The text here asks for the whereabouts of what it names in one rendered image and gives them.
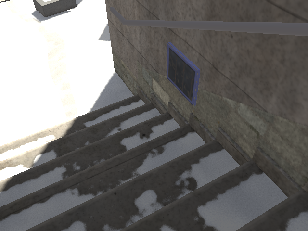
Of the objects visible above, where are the stairs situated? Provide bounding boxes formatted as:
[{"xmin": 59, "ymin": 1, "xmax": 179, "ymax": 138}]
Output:
[{"xmin": 0, "ymin": 94, "xmax": 308, "ymax": 231}]

